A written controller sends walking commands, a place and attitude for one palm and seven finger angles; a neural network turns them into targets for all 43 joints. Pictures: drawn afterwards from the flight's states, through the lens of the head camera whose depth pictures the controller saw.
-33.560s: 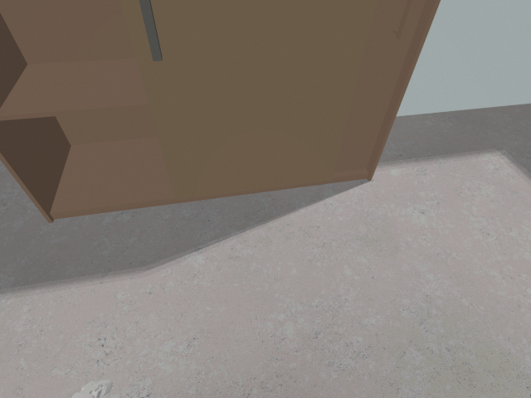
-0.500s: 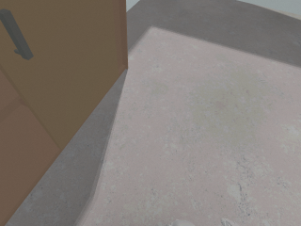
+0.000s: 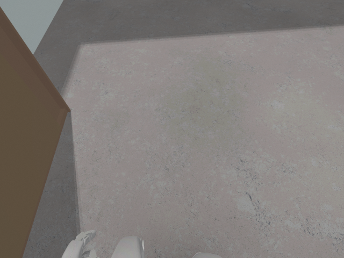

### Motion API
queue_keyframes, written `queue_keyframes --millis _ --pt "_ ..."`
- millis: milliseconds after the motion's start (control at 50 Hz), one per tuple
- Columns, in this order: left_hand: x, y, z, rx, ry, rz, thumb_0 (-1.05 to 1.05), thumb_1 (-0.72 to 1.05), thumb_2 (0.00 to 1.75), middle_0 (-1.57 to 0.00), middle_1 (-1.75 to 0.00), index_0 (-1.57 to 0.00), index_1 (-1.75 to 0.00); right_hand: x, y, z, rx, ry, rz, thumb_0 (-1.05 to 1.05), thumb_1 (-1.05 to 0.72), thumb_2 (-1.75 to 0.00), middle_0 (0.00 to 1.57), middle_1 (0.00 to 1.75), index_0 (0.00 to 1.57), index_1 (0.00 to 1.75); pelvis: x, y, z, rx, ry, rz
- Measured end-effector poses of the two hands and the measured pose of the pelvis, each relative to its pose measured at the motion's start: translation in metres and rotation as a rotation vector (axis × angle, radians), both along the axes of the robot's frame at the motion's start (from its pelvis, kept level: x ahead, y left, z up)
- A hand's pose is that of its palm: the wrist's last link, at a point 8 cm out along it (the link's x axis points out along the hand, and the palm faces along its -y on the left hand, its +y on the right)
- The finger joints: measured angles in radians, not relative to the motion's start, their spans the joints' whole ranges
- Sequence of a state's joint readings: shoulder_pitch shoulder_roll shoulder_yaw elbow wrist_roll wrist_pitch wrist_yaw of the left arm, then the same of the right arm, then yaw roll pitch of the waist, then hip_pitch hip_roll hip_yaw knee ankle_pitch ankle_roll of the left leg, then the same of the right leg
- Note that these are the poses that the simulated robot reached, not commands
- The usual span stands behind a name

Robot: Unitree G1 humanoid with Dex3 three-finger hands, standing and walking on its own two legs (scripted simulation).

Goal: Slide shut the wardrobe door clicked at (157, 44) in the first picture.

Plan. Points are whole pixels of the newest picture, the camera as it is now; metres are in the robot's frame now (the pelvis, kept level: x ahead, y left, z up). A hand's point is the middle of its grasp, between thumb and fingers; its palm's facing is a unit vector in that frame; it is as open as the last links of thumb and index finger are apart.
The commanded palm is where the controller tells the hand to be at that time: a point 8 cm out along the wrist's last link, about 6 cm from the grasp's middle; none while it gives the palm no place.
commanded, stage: turn to face it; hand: right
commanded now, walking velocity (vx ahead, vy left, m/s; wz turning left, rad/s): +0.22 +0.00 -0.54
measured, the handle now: out of the picture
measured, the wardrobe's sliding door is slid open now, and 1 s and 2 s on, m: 0.61 0.61 0.61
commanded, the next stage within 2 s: none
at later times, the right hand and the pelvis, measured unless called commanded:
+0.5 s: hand (231, 201) +0.28 -0.16 -0.17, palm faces -0.01 +0.99 -0.17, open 7.3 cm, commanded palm none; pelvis +0.18 +0.01 +0.00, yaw +2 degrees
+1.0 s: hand (254, 168) +0.39 -0.25 -0.16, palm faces -0.23 +0.95 -0.22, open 7.3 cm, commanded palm none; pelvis +0.26 -0.06 +0.01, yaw +20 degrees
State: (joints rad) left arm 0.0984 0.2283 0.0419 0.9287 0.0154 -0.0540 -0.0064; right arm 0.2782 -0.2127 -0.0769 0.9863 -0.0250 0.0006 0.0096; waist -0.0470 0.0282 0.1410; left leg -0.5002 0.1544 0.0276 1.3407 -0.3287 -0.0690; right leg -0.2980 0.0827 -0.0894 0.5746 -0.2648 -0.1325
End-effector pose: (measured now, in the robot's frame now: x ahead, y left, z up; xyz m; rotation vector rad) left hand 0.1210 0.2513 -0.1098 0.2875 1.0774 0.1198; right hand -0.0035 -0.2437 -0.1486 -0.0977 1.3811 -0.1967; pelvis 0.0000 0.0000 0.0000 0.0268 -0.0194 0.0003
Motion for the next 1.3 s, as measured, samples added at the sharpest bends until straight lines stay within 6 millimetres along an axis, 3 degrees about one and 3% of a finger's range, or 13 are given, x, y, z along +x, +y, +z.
queue_keyframes --millis 80,180,280,440,500,600,680,820,900,1000,1100,1180,1300 --pt "-0.009 -0.012 0.003 -0.011 0.107 0.016 0.0 0.91 0.9 -0.2 -0.3 -0.2 -0.3 0.081 -0.001 0.011 0.019 -0.163 0.006 0.01 -0.92 -0.9 0.2 0.3 0.2 0.3 0.028 -0.004 0.011 0.012 0.006 -0.041" --pt "-0.017 -0.02 0.006 -0.023 0.204 0.076 0.0 0.9 0.9 -0.2 -0.3 -0.2 -0.3 0.158 -0.001 0.022 0.024 -0.261 0.022 0.0 -0.91 -0.9 0.2 0.3 0.2 0.3 0.067 -0.004 0.017 0.017 0.019 -0.072" --pt "-0.024 -0.027 0.0 -0.031 0.286 0.138 0.0 0.9 0.9 -0.2 -0.3 -0.2 -0.3 0.212 0.008 0.022 0.022 -0.264 0.059 0.0 -0.91 -0.9 0.2 0.3 0.2 0.3 0.108 -0.002 0.015 0.009 0.023 -0.066" --pt "-0.028 -0.033 -0.028 -0.088 0.456 0.249 0.0 0.91 0.9 -0.2 -0.3 -0.2 -0.3 0.276 0.035 0.009 0.025 -0.218 0.129 0.0 -0.91 -0.9 0.2 0.3 0.2 0.3 0.173 0.008 -0.003 -0.022 0.018 -0.009" --pt "-0.005 -0.028 -0.033 -0.102 0.448 0.277 0.0 0.91 0.9 -0.2 -0.3 -0.2 -0.3 0.278 0.036 0.009 0.008 -0.191 0.129 0.0 -0.91 -0.9 0.2 0.3 0.2 0.3 0.185 0.01 -0.003 -0.021 0.006 0.033" --pt "0.065 -0.017 -0.025 -0.111 0.298 0.282 0.0 0.91 0.9 -0.2 -0.3 -0.2 -0.3 0.271 0.028 0.016 -0.027 -0.068 0.16 0.0 -0.92 -0.9 0.2 0.3 0.2 0.3 0.2 0.011 0.008 -0.029 0.023 0.083" --pt "0.117 -0.013 -0.019 -0.103 0.183 0.268 0.0 0.91 0.9 -0.2 -0.3 -0.2 -0.3 0.278 0.017 0.021 -0.031 -0.035 0.179 0.0 -0.92 -0.9 0.2 0.3 0.2 0.3 0.212 0.003 0.012 -0.043 0.038 0.128" --pt "0.189 -0.022 -0.003 -0.058 0.013 0.275 0.0 0.91 0.9 -0.19 -0.3 -0.2 -0.3 0.31 -0.018 0.019 -0.027 -0.042 0.207 0.0 -0.91 -0.9 0.2 0.3 0.2 0.3 0.237 -0.027 0.01 -0.048 0.041 0.216" --pt "0.204 -0.033 0.003 -0.016 -0.064 0.295 0.0 0.91 0.9 -0.2 -0.3 -0.2 -0.3 0.343 -0.042 0.007 -0.024 -0.064 0.241 0.0 -0.91 -0.9 0.2 0.3 0.2 0.3 0.251 -0.047 0.002 -0.03 0.031 0.264" --pt "0.184 -0.046 0.017 0.0 -0.049 0.344 0.0 0.91 0.9 -0.2 -0.3 -0.2 -0.3 0.396 -0.051 0.016 -0.023 -0.124 0.341 0.01 -0.91 -0.9 0.2 0.3 0.2 0.3 0.26 -0.056 0.011 -0.003 0.017 0.346" --pt "0.141 -0.051 0.016 -0.004 0.013 0.447 0.0 0.9 0.9 -0.2 -0.3 -0.2 -0.3 0.445 -0.039 0.028 -0.016 -0.183 0.447 0.0 -0.92 -0.9 0.2 0.3 0.2 0.3 0.264 -0.059 0.015 0.011 0.016 0.417" --pt "0.094 -0.052 0.006 -0.024 0.084 0.55 0.0 0.9 0.9 -0.2 -0.3 -0.2 -0.3 0.477 -0.011 0.034 -0.011 -0.213 0.552 0.0 -0.92 -0.9 0.2 0.3 0.2 0.3 0.265 -0.054 0.014 0.004 0.015 0.48" --pt "0.019 -0.047 -0.024 -0.076 0.19 0.704 0.0 0.9 0.9 -0.2 -0.3 -0.2 -0.3 0.511 0.052 0.036 -0.014 -0.275 0.719 0.0 -0.91 -0.9 0.2 0.3 0.2 0.3 0.261 -0.032 -0.002 -0.028 0.017 0.561"
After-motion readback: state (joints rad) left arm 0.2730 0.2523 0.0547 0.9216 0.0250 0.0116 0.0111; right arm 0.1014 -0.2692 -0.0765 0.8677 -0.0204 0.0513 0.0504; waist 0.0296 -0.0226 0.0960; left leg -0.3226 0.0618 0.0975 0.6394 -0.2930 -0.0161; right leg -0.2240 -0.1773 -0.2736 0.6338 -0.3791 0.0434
